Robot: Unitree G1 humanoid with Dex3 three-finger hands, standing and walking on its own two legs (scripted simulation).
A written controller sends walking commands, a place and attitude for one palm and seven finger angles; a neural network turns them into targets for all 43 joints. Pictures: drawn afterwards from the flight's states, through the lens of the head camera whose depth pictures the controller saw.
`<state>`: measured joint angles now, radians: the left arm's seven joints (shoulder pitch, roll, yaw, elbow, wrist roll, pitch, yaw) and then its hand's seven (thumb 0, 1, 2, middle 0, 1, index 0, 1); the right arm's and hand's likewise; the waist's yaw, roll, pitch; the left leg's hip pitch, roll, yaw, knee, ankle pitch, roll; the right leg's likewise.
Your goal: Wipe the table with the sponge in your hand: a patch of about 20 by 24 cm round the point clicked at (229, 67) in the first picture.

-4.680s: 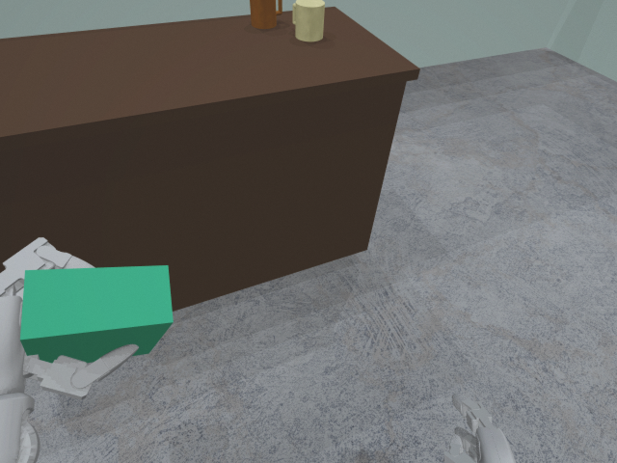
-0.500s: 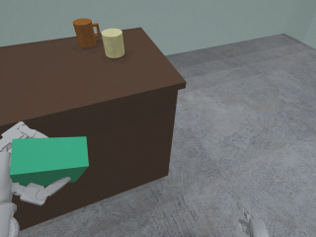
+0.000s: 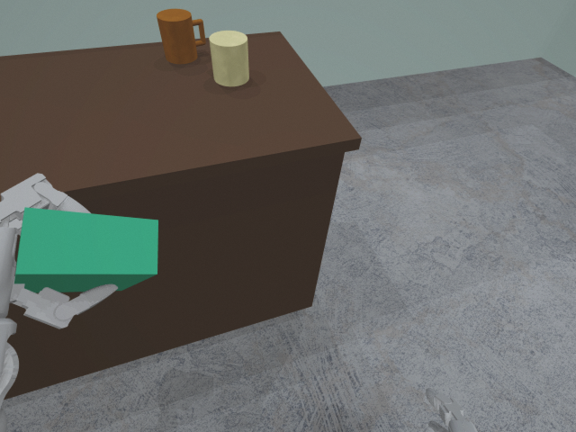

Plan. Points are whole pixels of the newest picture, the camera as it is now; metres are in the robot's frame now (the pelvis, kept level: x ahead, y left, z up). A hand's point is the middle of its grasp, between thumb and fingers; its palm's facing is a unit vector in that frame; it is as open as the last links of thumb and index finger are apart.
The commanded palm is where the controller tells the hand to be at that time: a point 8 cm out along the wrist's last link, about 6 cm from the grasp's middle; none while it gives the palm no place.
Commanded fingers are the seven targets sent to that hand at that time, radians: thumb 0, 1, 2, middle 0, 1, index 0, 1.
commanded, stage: look again from close up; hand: left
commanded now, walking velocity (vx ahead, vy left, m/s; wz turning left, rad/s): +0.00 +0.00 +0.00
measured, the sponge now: (101, 258) +0.25 +0.23 +0.16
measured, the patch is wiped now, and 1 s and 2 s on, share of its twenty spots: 0.00 0.00 0.00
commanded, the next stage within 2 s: shuffle to correct the standing spot in 0.22 s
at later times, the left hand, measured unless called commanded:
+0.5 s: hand (54, 213) +0.28 +0.29 +0.18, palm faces +0.43 -0.85 -0.31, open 9.9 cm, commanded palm +0.23 +0.32 +0.18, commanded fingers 0.00 0.10 1.30 -1.20 -1.60 -1.20 -1.60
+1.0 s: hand (77, 155) +0.38 +0.32 +0.17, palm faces +0.41 -0.81 -0.41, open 9.9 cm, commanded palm +0.33 +0.36 +0.18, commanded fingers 0.00 0.10 1.30 -1.20 -1.60 -1.20 -1.60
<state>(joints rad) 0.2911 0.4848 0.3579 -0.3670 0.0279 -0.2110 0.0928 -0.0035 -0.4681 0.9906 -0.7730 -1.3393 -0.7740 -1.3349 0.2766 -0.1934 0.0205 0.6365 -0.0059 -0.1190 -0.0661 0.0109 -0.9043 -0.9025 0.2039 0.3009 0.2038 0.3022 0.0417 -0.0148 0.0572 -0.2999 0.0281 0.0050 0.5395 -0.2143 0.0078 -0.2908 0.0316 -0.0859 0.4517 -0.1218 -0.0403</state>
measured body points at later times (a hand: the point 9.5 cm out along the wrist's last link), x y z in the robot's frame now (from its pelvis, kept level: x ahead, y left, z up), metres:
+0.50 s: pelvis +0.07 +0.04 +0.00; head +0.08 +0.07 +0.45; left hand +0.25 +0.34 +0.20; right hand +0.26 -0.16 -0.06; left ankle +0.05 +0.12 -0.73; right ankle +0.07 -0.08 -0.73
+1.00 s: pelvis +0.17 +0.09 -0.04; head +0.20 +0.11 +0.41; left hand +0.36 +0.37 +0.19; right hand +0.33 -0.16 -0.11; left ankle +0.21 +0.21 -0.74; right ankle +0.08 -0.07 -0.70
